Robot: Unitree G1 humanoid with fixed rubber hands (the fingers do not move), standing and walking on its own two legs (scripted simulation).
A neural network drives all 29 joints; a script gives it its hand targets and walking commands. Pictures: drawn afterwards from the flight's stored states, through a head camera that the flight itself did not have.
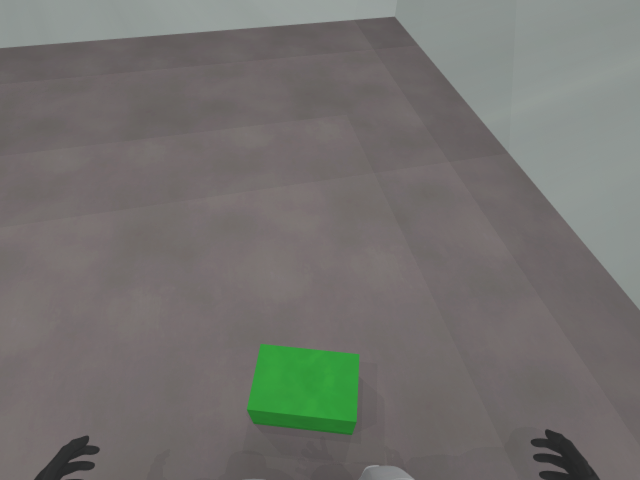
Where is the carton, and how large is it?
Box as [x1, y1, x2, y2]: [247, 344, 358, 434]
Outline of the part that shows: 260,345 247,406 247,410 254,423 347,434 352,433 356,421 358,354 266,344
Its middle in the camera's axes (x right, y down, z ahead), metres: -0.05 +0.43 +1.13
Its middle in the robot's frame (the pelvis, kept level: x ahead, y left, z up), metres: +0.43 +0.04 -0.68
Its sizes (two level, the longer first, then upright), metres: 0.292 0.185 0.152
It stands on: the floor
